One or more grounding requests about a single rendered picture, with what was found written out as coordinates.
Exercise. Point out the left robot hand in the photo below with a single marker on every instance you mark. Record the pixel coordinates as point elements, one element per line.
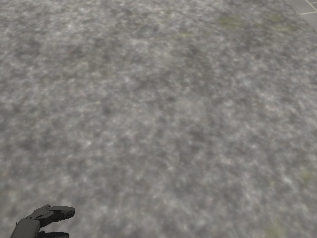
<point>29,227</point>

